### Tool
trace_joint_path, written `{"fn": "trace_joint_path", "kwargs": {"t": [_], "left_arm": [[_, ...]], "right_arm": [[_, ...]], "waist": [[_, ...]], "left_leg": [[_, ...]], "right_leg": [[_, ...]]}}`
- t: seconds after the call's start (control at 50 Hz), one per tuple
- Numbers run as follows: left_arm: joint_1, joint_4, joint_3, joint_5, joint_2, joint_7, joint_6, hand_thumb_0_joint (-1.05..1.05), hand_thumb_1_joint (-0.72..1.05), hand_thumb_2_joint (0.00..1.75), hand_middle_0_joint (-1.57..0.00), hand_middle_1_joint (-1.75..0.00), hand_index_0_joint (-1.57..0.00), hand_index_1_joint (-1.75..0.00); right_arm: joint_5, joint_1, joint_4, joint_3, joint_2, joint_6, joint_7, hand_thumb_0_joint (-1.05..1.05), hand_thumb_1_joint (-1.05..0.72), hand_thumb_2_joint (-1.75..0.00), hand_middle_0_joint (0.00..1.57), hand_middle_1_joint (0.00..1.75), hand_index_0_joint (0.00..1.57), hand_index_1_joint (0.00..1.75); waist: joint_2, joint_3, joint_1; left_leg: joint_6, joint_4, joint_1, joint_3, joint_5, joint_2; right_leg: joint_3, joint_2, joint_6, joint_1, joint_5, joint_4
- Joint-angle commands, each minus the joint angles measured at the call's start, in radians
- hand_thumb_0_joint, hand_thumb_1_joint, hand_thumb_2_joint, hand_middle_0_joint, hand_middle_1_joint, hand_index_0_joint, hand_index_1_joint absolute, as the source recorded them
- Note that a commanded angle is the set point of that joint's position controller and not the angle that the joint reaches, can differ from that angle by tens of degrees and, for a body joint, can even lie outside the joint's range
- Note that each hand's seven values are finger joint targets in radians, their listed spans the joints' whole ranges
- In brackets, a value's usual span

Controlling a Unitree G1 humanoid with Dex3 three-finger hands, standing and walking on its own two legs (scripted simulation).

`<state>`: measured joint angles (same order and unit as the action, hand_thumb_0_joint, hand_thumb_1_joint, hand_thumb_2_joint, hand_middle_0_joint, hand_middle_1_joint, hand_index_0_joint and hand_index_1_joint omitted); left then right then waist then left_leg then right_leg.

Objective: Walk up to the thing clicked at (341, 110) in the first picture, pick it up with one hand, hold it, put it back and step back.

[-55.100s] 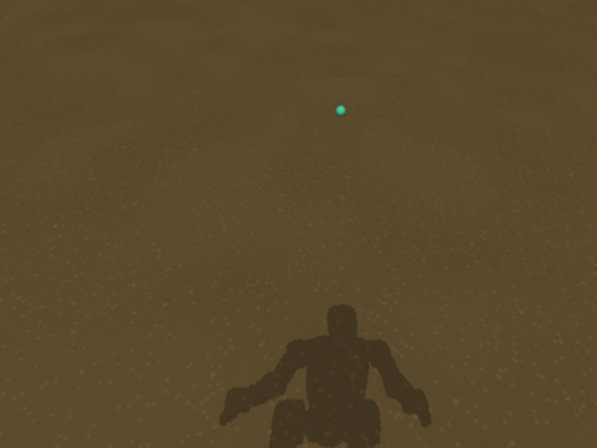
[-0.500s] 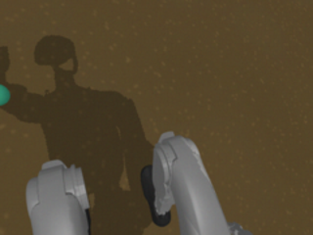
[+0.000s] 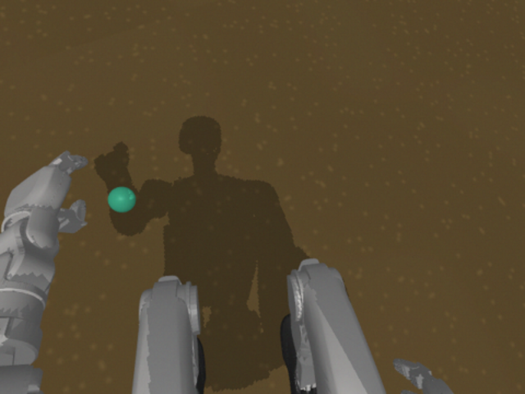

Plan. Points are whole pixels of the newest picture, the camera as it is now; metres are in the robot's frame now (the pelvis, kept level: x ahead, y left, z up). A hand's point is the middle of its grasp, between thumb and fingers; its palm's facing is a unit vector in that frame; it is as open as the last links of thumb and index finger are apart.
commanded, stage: home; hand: left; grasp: from above
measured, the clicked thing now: (122, 199) +0.53 +0.28 -0.40
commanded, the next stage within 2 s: none
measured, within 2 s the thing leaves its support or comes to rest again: neither
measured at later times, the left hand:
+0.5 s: hand (28, 304) +0.28 +0.21 +0.09, palm faces +0.07 -0.95 -0.30, open 7.4 cm
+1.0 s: hand out of the picture +0.21 +0.19 +0.24, palm faces +0.17 -0.97 -0.20, open 7.4 cm
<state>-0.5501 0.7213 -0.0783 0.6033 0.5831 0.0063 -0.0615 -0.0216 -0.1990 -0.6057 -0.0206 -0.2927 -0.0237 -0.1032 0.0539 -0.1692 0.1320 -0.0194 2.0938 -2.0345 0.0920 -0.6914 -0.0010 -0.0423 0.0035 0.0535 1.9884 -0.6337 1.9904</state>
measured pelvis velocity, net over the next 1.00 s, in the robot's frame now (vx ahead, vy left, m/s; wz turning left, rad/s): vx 0.07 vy -0.01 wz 0.11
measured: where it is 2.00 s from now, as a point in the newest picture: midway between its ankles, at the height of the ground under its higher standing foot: (247, 391)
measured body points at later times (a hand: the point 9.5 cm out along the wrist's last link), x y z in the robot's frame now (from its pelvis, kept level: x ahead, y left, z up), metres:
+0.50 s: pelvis +0.02 -0.01 +0.18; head +0.12 +0.03 +0.62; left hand +0.27 +0.26 +0.11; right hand +0.22 -0.23 +0.10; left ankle +0.07 +0.11 -0.40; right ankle +0.10 -0.14 -0.40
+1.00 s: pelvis +0.07 -0.01 +0.28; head +0.08 +0.00 +0.73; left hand +0.20 +0.24 +0.26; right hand +0.25 -0.24 +0.22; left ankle +0.07 +0.11 -0.40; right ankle +0.10 -0.14 -0.40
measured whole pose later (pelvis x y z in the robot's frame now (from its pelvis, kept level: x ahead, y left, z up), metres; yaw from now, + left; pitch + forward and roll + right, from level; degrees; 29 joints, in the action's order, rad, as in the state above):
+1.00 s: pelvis +0.07 -0.01 +0.28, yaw +6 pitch +10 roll -3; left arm 0.52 -0.13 -0.03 -0.07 0.22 -0.03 -0.46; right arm 0.02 -0.31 -0.52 -0.04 -0.22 0.22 0.19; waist 0.06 -0.19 0.05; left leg 0.01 1.01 -0.69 0.07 -0.49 0.02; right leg -0.05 0.01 0.02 0.65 -0.44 0.93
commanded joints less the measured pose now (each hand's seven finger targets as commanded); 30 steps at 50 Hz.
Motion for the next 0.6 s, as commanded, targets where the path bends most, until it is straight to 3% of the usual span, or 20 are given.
{"fn": "trace_joint_path", "kwargs": {"t": [0.0,0.04,0.06,0.1,0.12,0.18,0.24,0.26,0.28,0.3,0.34,0.44,0.52,0.56,0.58], "left_arm": [[-0.105,-0.362,-0.079,-0.138,0.156,-0.020,0.016,0.00,0.90,0.90,-0.20,-0.30,-0.20,-0.30],[-0.047,-0.377,-0.084,-0.171,0.128,-0.037,0.005,0.00,0.90,0.90,-0.20,-0.30,-0.20,-0.30],[-0.022,-0.385,-0.063,-0.180,0.094,-0.042,-0.002,0.00,0.90,0.90,-0.20,-0.30,-0.20,-0.30],[0.031,-0.426,-0.075,-0.214,0.074,-0.059,-0.027,0.00,0.90,0.90,-0.20,-0.30,-0.20,-0.30],[0.045,-0.475,-0.075,-0.245,0.057,-0.066,-0.041,0.00,0.90,0.90,-0.20,-0.30,-0.20,-0.30],[0.157,-0.494,-0.030,-0.339,-0.027,-0.072,-0.094,0.00,0.90,0.90,-0.20,-0.30,-0.20,-0.30],[0.211,-0.581,-0.048,-0.431,-0.031,-0.078,-0.130,0.00,0.90,0.90,-0.20,-0.30,-0.20,-0.30],[0.232,-0.598,-0.030,-0.451,-0.052,-0.078,-0.143,0.00,0.90,0.90,-0.20,-0.30,-0.20,-0.30],[0.272,-0.614,-0.040,-0.472,-0.056,-0.081,-0.156,0.00,0.90,0.90,-0.20,-0.30,-0.20,-0.30],[0.295,-0.607,-0.028,-0.487,-0.076,-0.084,-0.168,0.00,0.90,0.90,-0.20,-0.30,-0.20,-0.30],[0.348,-0.634,-0.049,-0.520,-0.081,-0.094,-0.187,0.00,0.90,0.90,-0.20,-0.30,-0.20,-0.30],[0.493,-0.679,-0.056,-0.603,-0.158,-0.105,-0.249,0.00,0.90,0.90,-0.20,-0.30,-0.20,-0.30],[0.622,-0.729,-0.060,-0.643,-0.193,-0.098,-0.283,0.00,0.90,0.90,-0.20,-0.30,-0.20,-0.30],[0.670,-0.763,-0.045,-0.655,-0.222,-0.094,-0.295,0.00,0.90,0.90,-0.20,-0.30,-0.20,-0.30],[0.709,-0.791,-0.059,-0.660,-0.215,-0.093,-0.302,0.00,0.90,0.90,-0.20,-0.30,-0.20,-0.30]], "right_arm": [[0.024,-0.100,0.094,0.097,-0.175,0.034,0.044,0.00,-0.90,-0.90,0.20,0.30,0.20,0.30],[0.032,-0.071,0.097,0.094,-0.170,0.042,0.058,0.00,-0.90,-0.90,0.20,0.30,0.20,0.30],[0.035,-0.058,0.101,0.091,-0.162,0.048,0.065,0.00,-0.90,-0.90,0.20,0.30,0.20,0.30],[0.041,-0.040,0.108,0.094,-0.153,0.059,0.079,0.00,-0.90,-0.90,0.20,0.30,0.20,0.30],[0.044,-0.032,0.120,0.096,-0.151,0.066,0.087,0.00,-0.90,-0.90,0.20,0.30,0.20,0.30],[0.052,0.004,0.128,0.085,-0.138,0.094,0.112,0.00,-0.90,-0.90,0.20,0.30,0.20,0.30],[0.056,0.030,0.143,0.081,-0.131,0.117,0.138,0.00,-0.90,-0.90,0.20,0.30,0.20,0.30],[0.056,0.039,0.140,0.077,-0.123,0.124,0.144,0.00,-0.90,-0.90,0.20,0.30,0.20,0.30],[0.058,0.041,0.149,0.074,-0.119,0.130,0.152,0.00,-0.90,-0.90,0.20,0.30,0.20,0.30],[0.060,0.045,0.146,0.066,-0.113,0.136,0.158,0.00,-0.90,-0.90,0.20,0.30,0.20,0.30],[0.064,0.045,0.155,0.056,-0.099,0.147,0.172,0.00,-0.90,-0.90,0.20,0.30,0.20,0.30],[0.067,0.024,0.164,0.032,-0.075,0.173,0.208,0.00,-0.90,-0.90,0.20,0.30,0.20,0.30],[0.066,0.008,0.175,0.021,-0.063,0.196,0.241,0.00,-0.90,-0.90,0.20,0.30,0.20,0.30],[0.061,-0.006,0.178,0.021,-0.057,0.208,0.254,0.00,-0.90,-0.90,0.20,0.30,0.20,0.30],[0.061,-0.018,0.182,0.019,-0.052,0.213,0.259,0.00,-0.90,-0.90,0.20,0.30,0.20,0.30]], "waist": [[0.125,-0.619,-0.017],[0.158,-0.582,-0.026],[0.164,-0.546,-0.017],[0.153,-0.543,-0.029],[0.155,-0.572,-0.036],[0.109,-0.485,-0.021],[0.118,-0.476,-0.035],[0.127,-0.462,-0.024],[0.113,-0.457,-0.028],[0.100,-0.426,-0.021],[0.088,-0.398,-0.035],[0.049,-0.342,-0.041],[0.048,-0.281,-0.059],[0.050,-0.264,-0.048],[0.058,-0.264,-0.061]], "left_leg": [[-0.013,-0.392,0.545,-0.003,0.138,0.003],[-0.003,-0.467,0.613,0.029,0.114,0.009],[-0.002,-0.497,0.628,0.032,0.095,0.010],[-0.001,-0.539,0.684,0.018,0.097,0.009],[-0.001,-0.564,0.723,0.015,0.079,0.008],[-0.004,-0.641,0.762,0.016,0.024,0.008],[-0.002,-0.712,0.851,0.021,0.019,0.010],[0.000,-0.733,0.880,0.024,0.037,0.011],[0.000,-0.754,0.907,0.024,0.044,0.011],[0.000,-0.774,0.918,0.027,0.054,0.010],[-0.001,-0.818,0.955,0.024,0.072,0.008],[0.002,-0.926,1.073,0.021,0.159,0.007],[0.008,-1.017,1.164,0.021,0.216,0.009],[0.011,-1.047,1.208,0.006,0.283,0.009],[0.011,-1.064,1.239,-0.001,0.317,0.007]], "right_leg": [[-0.036,-0.019,-0.086,-0.442,0.157,-0.293],[-0.037,-0.012,-0.085,-0.442,0.146,-0.310],[-0.036,-0.012,-0.085,-0.441,0.133,-0.331],[-0.026,-0.010,-0.085,-0.494,0.127,-0.389],[-0.023,-0.012,-0.084,-0.528,0.116,-0.417],[-0.018,-0.014,-0.078,-0.597,0.068,-0.511],[-0.003,-0.012,-0.076,-0.668,0.061,-0.581],[-0.001,-0.011,-0.074,-0.683,0.076,-0.601],[0.000,-0.012,-0.073,-0.717,0.082,-0.626],[0.002,-0.010,-0.072,-0.739,0.091,-0.646],[0.007,-0.012,-0.074,-0.803,0.099,-0.701],[0.012,-0.013,-0.070,-0.974,0.172,-0.831],[0.008,-0.017,-0.070,-1.076,0.215,-0.920],[0.006,-0.019,-0.069,-1.136,0.263,-0.960],[0.005,-0.020,-0.070,-1.172,0.288,-0.985]]}}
